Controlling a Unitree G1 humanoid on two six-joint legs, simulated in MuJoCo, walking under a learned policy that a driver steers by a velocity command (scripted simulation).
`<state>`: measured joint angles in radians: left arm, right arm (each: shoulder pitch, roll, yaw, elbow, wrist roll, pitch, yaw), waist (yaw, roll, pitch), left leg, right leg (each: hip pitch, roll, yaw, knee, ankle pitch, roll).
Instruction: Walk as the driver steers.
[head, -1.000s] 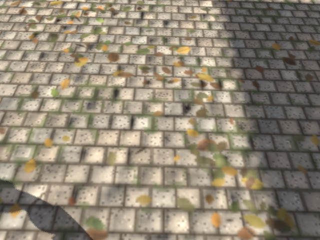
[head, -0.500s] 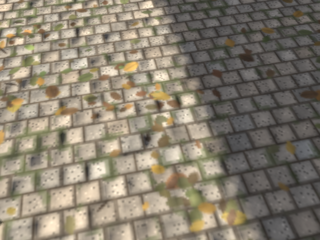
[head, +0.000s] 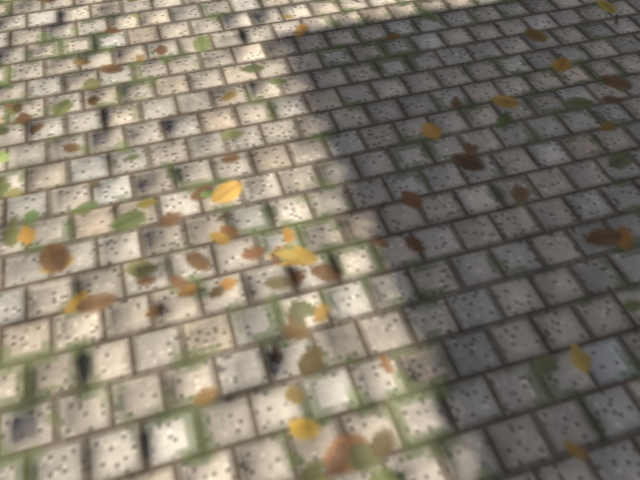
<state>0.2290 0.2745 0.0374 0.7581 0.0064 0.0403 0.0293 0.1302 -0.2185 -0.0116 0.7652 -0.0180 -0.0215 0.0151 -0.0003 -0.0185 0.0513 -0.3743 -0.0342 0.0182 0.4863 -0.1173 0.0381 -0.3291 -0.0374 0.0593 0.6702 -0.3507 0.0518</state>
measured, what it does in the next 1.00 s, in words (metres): walks ahead: right foot, then right foot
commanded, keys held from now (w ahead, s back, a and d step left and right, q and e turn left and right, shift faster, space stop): no key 0.22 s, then w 0.54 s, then w+q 0.24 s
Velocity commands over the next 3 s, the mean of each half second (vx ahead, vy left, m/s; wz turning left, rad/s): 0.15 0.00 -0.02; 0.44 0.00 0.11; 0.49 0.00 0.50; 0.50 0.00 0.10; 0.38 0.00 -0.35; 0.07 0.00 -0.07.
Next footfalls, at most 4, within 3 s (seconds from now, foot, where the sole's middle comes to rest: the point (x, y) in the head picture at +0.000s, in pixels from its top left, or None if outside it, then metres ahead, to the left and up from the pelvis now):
0.02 right None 0.06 -0.15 -0.77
0.86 right None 0.44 -0.16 -0.77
1.42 left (268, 383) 0.68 0.14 -0.77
1.94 right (296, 249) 1.06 0.09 -0.77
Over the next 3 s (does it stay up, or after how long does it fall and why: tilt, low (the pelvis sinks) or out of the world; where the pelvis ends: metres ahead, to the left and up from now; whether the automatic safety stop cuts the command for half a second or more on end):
stays up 1.22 0.21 0.00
